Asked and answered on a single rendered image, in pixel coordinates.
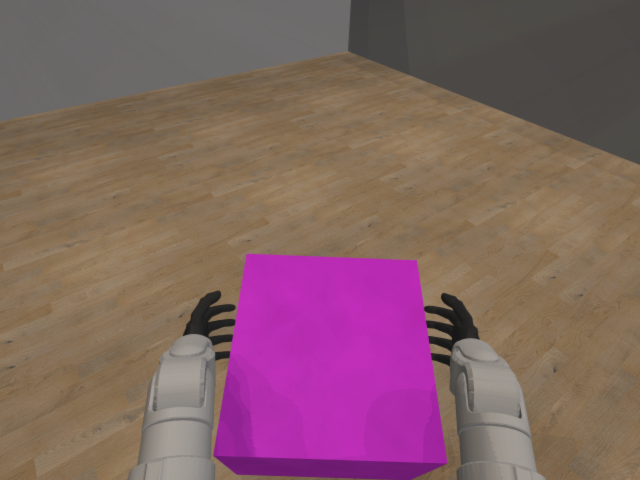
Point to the robot left forearm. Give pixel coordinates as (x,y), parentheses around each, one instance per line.
(179,414)

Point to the robot right forearm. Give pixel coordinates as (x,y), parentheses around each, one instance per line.
(492,421)

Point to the carton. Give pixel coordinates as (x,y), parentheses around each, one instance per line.
(330,372)

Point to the left robot hand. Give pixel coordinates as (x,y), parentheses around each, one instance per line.
(199,324)

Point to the right robot hand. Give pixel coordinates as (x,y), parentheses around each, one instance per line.
(461,319)

